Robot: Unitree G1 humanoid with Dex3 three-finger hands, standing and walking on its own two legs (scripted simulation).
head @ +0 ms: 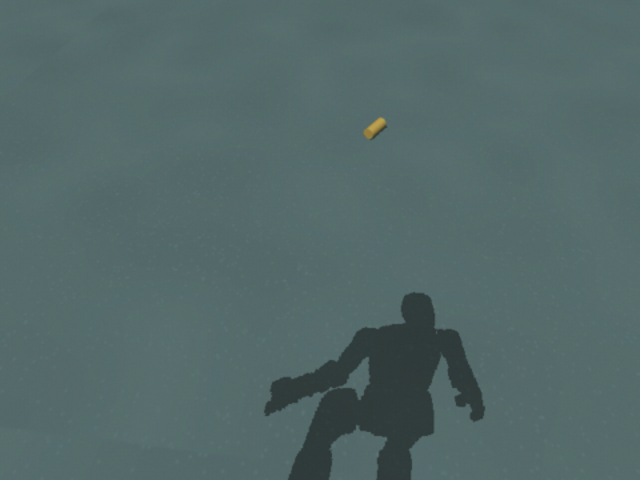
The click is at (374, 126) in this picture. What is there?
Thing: lying can
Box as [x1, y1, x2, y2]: [364, 118, 385, 138]
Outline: 382,118 378,118 364,130 364,135 367,138 373,136 385,125 385,121
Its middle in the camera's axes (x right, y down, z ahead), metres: +0.29 -0.59 +2.07
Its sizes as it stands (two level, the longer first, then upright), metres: 0.130 0.057 0.057
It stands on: the floor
